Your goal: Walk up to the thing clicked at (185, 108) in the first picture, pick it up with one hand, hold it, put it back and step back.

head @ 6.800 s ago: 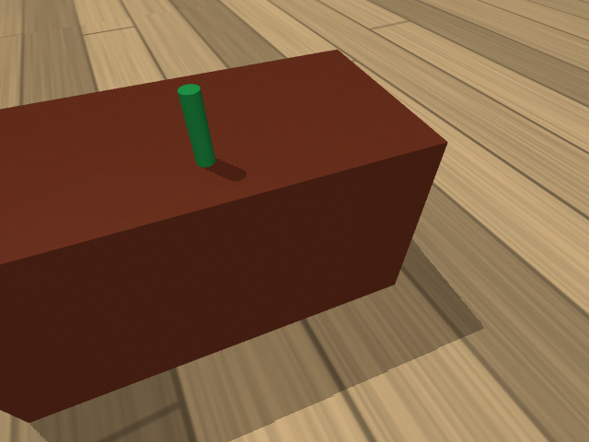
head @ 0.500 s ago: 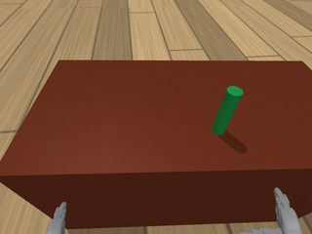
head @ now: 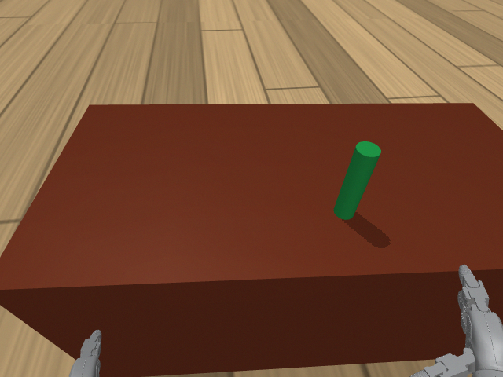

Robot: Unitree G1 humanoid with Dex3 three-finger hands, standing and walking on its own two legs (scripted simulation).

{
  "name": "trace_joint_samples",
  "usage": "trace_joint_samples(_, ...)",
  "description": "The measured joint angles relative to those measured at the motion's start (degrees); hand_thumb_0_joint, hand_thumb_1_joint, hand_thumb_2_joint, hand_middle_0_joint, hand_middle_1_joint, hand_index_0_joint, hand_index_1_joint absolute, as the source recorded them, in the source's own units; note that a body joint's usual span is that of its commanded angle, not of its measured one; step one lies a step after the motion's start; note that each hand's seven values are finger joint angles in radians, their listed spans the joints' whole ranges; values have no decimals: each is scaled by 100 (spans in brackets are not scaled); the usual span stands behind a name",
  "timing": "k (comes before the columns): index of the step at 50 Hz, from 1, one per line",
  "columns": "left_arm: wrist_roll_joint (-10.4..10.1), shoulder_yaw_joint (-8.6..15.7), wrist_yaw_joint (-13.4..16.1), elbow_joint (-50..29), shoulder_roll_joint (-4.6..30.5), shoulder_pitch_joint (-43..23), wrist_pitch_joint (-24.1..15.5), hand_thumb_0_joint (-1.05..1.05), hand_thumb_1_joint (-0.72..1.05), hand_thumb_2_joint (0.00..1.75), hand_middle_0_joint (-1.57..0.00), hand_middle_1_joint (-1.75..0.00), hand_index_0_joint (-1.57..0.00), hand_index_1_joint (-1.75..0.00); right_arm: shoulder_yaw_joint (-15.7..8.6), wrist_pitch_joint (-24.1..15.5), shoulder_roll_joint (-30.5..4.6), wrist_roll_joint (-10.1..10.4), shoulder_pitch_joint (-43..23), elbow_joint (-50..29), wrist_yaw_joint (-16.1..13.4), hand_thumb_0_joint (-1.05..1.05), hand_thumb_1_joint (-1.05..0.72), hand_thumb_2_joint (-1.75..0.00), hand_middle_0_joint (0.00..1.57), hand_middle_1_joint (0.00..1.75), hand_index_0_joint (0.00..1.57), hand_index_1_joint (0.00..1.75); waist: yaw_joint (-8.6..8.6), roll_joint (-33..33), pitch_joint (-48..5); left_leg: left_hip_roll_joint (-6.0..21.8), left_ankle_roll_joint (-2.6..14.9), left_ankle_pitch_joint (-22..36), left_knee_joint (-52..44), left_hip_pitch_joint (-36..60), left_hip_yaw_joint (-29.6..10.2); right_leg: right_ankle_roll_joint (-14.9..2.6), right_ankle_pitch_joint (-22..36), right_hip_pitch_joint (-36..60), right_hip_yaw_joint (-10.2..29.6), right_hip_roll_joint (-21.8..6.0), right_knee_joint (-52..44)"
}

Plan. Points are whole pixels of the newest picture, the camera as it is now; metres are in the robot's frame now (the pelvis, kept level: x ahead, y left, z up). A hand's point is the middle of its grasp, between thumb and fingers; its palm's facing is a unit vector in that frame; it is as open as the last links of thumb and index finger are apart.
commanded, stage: rise first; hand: right
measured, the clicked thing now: (354, 183) +0.49 -0.23 +0.02
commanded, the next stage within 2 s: go down in 0.64 s
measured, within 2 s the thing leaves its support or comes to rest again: neither
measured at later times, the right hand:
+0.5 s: hand (455, 334) +0.17 -0.27 +0.05, palm faces +0.33 +0.86 -0.39, open 17.5 cm
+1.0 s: hand (471, 318) +0.19 -0.29 +0.07, palm faces +0.39 +0.85 -0.35, open 17.1 cm
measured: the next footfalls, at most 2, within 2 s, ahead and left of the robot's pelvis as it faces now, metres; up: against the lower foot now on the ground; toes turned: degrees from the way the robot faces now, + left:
none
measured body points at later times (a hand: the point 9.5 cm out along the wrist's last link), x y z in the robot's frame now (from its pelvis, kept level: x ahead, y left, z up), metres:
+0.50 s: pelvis -0.01 +0.00 +0.00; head -0.02 +0.02 +0.45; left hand +0.15 +0.26 -0.09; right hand +0.15 -0.31 +0.08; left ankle +0.01 +0.12 -0.74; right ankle -0.03 -0.12 -0.74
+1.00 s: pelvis -0.01 +0.00 +0.00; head -0.02 +0.02 +0.45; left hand +0.16 +0.27 -0.08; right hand +0.16 -0.33 +0.09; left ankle +0.01 +0.12 -0.74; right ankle -0.03 -0.12 -0.74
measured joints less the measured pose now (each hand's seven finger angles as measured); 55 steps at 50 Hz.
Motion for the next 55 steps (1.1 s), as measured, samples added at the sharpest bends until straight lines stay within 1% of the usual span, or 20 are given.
trace_joint_samples(15, 9, 65, -71, 79, -104, -6, -111, -1, -54, 5, -6, -5, -6, -6, -174, -287, -25, 1, 167, -428, 77, -1, 56, -4, 6, 6, 6, 6, -31, -50, 76, 17, 3, 68, 4, 1, 17, -6, 74, -11, 18, 16, 10)
trace_joint_samples(21, 20, 131, -64, 129, -86, -23, -160, -1, -55, 6, -6, -5, -6, -6, -241, -368, -41, -7, 119, -453, 80, -1, 55, -4, 6, 6, 6, 6, -34, -56, 87, 24, 7, 85, 15, -2, 21, -3, 98, -11, 23, 23, 9)
trace_joint_samples(26, 15, 93, -82, 168, -94, -26, -180, -1, -55, 6, -6, -5, -6, -6, -270, -449, -56, -14, 105, -513, 98, -1, 55, -5, 6, 6, 6, 6, -42, -50, 88, 17, 14, 102, 11, -11, 21, 3, 114, -21, 23, 16, 8)
trace_joint_samples(38, 8, 135, -112, 185, -96, -9, -252, -1, -55, 7, -6, -6, -6, -6, -434, -623, -126, -4, 162, -539, 121, -1, 55, -5, 6, 6, 6, 6, -58, -60, 110, 12, 26, 115, 8, -40, 34, 12, 132, -53, 35, 10, 4)
trace_joint_samples(44, 139, 141, -135, 203, -126, -86, -232, -1, -54, 5, -6, -5, -6, -6, -622, -844, 16, -78, 143, -457, 181, -1, 49, -6, 6, 6, 6, 6, -1, -36, 13, 21, 22, 57, 106, -140, 67, 13, 81, -171, 70, 14, 111)
trace_joint_samples(47, 149, 136, -87, 151, -113, -127, -241, -1, -54, 5, -6, -5, -6, -6, -762, -936, 10, -22, -80, -212, 297, -1, 47, -6, 6, 5, 6, 6, 31, 0, -33, 26, 22, 18, 161, -151, 84, 14, 51, -187, 88, 17, 163)
trace_joint_samples(50, 136, 124, -27, 196, -88, -191, -277, -1, -54, 5, -7, -5, -6, -6, -930, -966, -79, 106, -436, 99, 483, -1, 46, -5, 6, 5, 6, 6, 49, 52, -70, 21, 27, 0, 191, -166, 97, 18, 29, -215, 102, 11, 209)
trace_joint_samples(52, 103, 69, 16, 297, -64, -240, -283, -1, -54, 4, -7, -5, -6, -6, -1047, -969, -178, 233, -713, 350, 670, -1, 45, -5, 6, 5, 6, 6, 62, 87, -99, 16, 30, -2, 207, -204, 102, 20, 20, -261, 108, 6, 240)
trace_joint_samples(55, 48, -61, 87, 436, -58, -314, -271, -1, -54, 4, -6, -4, -6, -5, -1232, -954, -379, 479, -1196, 817, 1035, -1, 46, -5, 6, 5, 6, 6, 101, 134, -111, 12, 32, 2, 237, -301, 113, 22, 10, -376, 119, 1, 301)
